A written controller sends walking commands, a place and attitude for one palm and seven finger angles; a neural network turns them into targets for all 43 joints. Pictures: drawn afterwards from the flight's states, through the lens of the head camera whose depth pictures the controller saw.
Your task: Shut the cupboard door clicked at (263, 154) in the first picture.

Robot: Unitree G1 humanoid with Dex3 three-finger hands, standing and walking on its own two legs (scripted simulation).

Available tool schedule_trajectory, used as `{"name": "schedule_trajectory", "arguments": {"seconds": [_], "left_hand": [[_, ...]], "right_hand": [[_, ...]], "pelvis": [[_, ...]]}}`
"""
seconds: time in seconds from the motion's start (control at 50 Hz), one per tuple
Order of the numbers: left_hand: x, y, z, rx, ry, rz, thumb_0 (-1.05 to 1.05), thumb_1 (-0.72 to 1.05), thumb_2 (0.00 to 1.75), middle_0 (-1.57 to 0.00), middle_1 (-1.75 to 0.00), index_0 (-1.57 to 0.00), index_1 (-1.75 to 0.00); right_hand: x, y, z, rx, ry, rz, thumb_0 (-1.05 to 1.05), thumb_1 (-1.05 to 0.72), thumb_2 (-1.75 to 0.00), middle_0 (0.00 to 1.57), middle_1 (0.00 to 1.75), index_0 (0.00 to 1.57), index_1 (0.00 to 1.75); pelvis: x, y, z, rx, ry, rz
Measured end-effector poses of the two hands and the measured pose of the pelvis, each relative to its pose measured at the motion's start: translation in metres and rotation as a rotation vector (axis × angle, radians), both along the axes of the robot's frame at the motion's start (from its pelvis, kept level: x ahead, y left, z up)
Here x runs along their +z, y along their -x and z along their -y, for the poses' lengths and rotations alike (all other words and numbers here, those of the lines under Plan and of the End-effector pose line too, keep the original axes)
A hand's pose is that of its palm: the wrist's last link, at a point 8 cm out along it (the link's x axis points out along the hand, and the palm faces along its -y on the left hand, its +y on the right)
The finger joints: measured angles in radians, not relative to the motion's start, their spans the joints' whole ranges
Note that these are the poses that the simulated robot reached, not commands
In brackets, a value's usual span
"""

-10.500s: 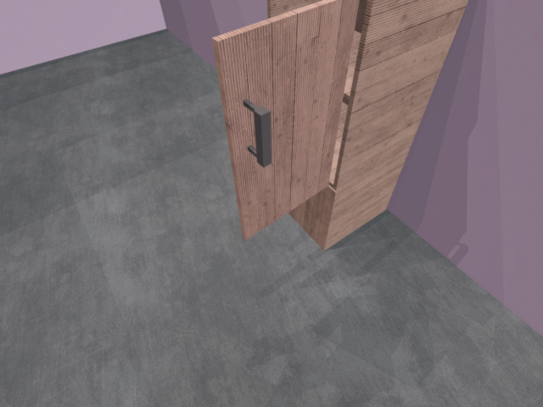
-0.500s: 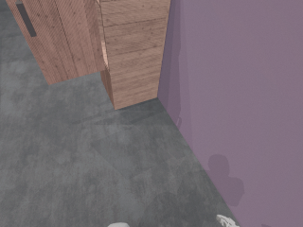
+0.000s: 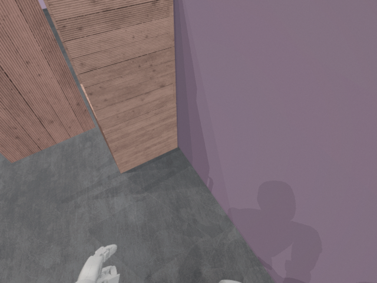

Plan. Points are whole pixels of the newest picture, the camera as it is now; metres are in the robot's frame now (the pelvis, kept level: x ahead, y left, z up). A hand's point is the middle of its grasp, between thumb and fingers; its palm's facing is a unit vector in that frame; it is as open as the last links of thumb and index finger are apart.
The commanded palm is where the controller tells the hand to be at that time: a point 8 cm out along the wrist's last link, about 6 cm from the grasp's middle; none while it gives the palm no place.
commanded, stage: turn to face it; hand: left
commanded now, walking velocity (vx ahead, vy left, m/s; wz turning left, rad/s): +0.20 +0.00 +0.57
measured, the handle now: out of the picture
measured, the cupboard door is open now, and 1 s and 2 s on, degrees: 94 94 94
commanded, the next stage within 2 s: take the last steps up to it in 1.08 s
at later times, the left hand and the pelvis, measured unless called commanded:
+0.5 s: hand out of the picture +0.14 +0.26 -0.18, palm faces +0.27 -0.94 -0.19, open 7.4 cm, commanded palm none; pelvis +0.14 +0.05 +0.00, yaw +13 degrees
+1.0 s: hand (99, 261) +0.20 +0.21 -0.14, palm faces +0.45 -0.85 -0.27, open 7.4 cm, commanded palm none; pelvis +0.20 -0.01 +0.01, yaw +28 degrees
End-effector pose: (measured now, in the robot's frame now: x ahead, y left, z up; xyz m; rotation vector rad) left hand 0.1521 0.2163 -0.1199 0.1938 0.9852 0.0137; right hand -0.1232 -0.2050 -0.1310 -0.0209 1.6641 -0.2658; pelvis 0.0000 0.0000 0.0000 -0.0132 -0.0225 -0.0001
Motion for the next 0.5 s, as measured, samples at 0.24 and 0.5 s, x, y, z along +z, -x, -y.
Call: {"name": "schedule_trajectory", "arguments": {"seconds": [0.24, 0.5], "left_hand": [[-0.017, 0.053, -0.042, 0.269, -0.008, -0.257, -0.02, 0.96, 0.90, -0.20, -0.30, -0.20, -0.29], [-0.028, 0.026, -0.091, 0.406, 0.009, -0.304, 0.01, 0.92, 0.90, -0.20, -0.30, -0.20, -0.29]], "right_hand": [[0.013, -0.273, 0.017, 0.278, 0.068, 0.354, 0.02, -0.93, -0.90, 0.20, 0.30, 0.19, 0.29], [0.027, -0.427, -0.032, 0.514, 0.117, 0.517, 0.01, -0.91, -0.90, 0.20, 0.30, 0.20, 0.29]], "pelvis": [[0.010, -0.087, -0.014, 0.108, 0.014, -0.013], [0.003, -0.139, -0.055, 0.221, 0.025, -0.051]]}}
